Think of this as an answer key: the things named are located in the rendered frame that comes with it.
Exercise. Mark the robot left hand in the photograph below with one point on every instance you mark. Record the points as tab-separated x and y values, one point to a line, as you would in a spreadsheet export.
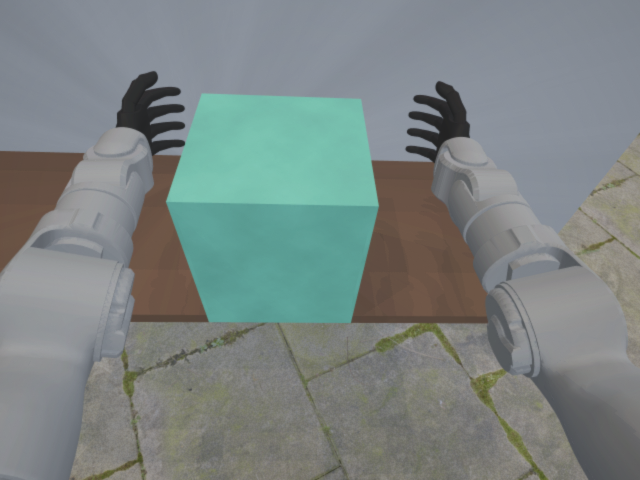
134	113

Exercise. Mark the table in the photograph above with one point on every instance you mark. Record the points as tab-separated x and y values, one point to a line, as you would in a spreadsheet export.
418	268

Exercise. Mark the robot right hand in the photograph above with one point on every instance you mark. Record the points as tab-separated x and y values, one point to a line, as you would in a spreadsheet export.
453	125

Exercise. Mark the robot left upper arm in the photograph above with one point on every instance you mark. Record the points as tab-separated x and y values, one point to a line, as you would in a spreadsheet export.
59	313

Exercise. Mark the right robot forearm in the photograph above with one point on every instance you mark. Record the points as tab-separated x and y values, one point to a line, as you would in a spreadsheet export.
504	235

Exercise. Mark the left robot forearm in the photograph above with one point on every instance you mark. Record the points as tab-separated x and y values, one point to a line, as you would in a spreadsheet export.
99	209

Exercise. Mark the carton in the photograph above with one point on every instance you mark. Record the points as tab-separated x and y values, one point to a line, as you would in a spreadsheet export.
274	203

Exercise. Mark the robot right upper arm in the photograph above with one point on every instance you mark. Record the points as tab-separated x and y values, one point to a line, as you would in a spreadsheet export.
563	330

